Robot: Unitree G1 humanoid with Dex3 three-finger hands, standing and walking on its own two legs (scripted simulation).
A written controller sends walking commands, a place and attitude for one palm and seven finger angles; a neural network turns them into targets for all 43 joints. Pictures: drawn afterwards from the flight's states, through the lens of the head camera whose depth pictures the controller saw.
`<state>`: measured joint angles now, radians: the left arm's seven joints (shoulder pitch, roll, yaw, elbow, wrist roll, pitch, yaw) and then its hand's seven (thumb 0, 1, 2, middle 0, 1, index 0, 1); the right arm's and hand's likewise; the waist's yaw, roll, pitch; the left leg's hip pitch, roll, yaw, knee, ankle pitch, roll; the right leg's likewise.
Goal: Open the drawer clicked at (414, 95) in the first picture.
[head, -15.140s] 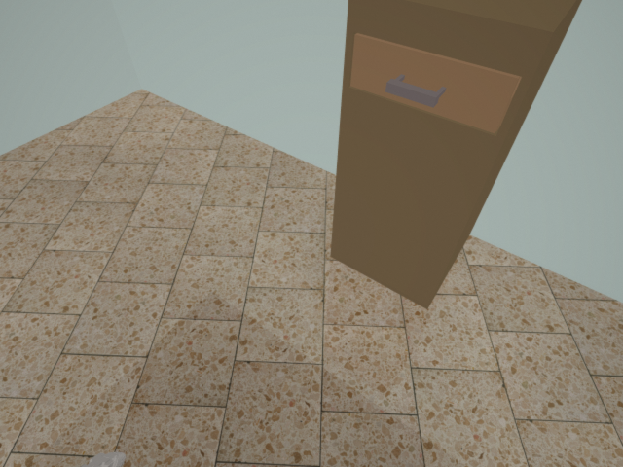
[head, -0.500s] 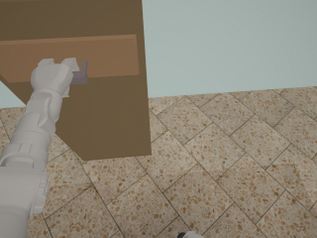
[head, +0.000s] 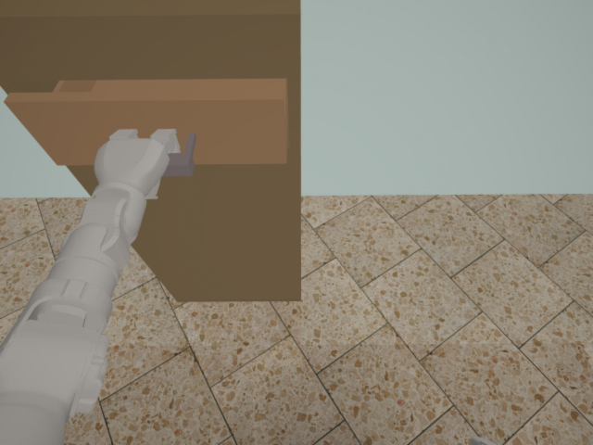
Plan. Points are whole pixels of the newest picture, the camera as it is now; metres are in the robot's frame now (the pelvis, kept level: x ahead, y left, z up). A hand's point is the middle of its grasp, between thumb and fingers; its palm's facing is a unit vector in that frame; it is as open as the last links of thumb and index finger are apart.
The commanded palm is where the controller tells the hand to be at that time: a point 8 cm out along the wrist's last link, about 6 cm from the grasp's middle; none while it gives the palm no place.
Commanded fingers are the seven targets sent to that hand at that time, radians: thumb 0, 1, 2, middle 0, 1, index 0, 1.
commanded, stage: pull the drawer open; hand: left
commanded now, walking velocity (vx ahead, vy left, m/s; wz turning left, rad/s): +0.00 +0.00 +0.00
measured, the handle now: (153, 152) +0.51 +0.22 +0.07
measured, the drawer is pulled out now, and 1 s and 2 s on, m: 0.04 0.20 0.30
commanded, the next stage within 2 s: open the thumb to release the handle in 1.72 s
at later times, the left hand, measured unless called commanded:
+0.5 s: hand (143, 208) +0.43 +0.22 +0.05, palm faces +0.00 -0.04 -1.00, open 5.6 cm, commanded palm +0.37 +0.23 +0.10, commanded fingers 0.00 0.90 0.90 -0.40 -1.35 -0.40 -1.35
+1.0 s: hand (120, 295) +0.30 +0.22 +0.05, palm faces +0.01 -0.08 -1.00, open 5.6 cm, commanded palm +0.26 +0.23 +0.10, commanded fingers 0.00 0.90 0.90 -0.40 -1.35 -0.40 -1.35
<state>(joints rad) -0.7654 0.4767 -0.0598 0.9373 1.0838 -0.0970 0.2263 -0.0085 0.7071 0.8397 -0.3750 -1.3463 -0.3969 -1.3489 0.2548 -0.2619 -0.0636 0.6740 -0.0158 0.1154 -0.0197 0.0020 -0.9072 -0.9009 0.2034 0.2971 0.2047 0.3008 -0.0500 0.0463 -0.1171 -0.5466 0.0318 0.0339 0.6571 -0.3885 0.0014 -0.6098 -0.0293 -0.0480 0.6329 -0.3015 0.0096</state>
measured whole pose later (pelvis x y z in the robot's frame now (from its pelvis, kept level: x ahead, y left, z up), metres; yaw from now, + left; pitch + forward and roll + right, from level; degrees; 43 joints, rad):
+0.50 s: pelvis -0.01 +0.01 +0.00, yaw -3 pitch +14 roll +0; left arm -0.50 0.50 0.03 0.69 1.03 -0.08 0.25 0.01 0.74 0.80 -0.31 -1.35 -0.39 -1.35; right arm 0.37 -0.27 -0.09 0.70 0.01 0.12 0.00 0.01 -0.91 -0.90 0.20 0.30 0.20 0.30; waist -0.07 0.06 -0.11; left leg -0.50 0.04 0.10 0.62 -0.36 0.01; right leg -0.59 -0.01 0.01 0.59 -0.25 0.02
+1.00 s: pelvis +0.00 +0.00 +0.01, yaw -1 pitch +7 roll +0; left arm -0.01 0.39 -0.10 0.12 1.02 0.03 0.20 0.03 0.71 0.80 -0.30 -1.35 -0.41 -1.35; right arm 0.10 -0.24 -0.03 0.60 -0.01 0.08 0.00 0.01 -0.91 -0.90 0.20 0.30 0.20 0.30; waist 0.06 0.07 -0.08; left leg -0.31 0.02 0.05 0.55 -0.36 0.00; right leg -0.40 -0.03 -0.03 0.56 -0.29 0.01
